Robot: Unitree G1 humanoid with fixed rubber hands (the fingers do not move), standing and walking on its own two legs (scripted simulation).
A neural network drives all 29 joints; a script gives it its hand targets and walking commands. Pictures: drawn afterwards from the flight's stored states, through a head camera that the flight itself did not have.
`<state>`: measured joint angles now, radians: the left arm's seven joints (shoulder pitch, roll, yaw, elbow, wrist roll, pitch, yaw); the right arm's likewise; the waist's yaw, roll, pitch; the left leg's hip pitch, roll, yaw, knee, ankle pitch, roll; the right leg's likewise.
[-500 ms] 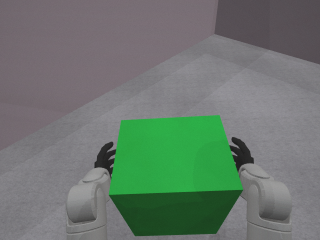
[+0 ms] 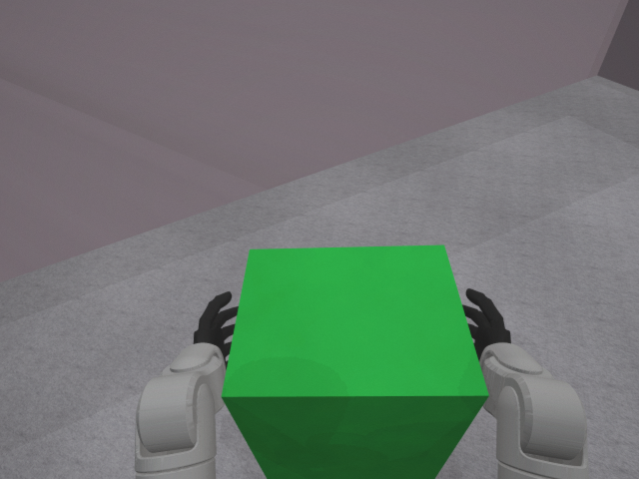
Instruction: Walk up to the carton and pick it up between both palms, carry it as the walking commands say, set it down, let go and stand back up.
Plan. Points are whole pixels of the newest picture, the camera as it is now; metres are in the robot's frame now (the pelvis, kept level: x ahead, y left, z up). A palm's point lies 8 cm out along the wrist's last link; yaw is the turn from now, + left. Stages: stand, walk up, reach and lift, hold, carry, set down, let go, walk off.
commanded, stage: carry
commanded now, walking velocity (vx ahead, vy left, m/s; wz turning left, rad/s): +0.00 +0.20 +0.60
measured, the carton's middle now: (347, 375) +0.26 -0.01 +0.01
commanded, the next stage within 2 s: none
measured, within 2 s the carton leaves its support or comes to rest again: neither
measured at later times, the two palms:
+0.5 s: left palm out of the picture +0.13 +0.39 +0.06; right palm (256, 380) +0.23 +0.09 +0.06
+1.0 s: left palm out of the picture -0.03 +0.57 +0.06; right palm (29, 473) +0.14 +0.31 +0.07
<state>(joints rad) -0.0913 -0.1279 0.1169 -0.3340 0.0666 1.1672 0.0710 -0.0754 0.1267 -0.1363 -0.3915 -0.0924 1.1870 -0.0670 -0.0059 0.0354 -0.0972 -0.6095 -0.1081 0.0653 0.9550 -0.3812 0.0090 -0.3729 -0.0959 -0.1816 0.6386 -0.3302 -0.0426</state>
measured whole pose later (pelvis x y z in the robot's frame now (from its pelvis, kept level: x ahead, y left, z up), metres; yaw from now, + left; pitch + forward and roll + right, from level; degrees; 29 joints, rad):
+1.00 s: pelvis -0.16 +0.30 -0.01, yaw +35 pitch +3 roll +3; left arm -0.11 -0.13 0.16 -0.37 0.08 1.18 0.06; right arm -0.15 0.13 -0.13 -0.35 -0.08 1.18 -0.08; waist -0.03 -0.04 -0.07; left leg -0.46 0.02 0.11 0.61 -0.17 0.01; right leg -0.43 -0.36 -0.17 0.82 -0.45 0.14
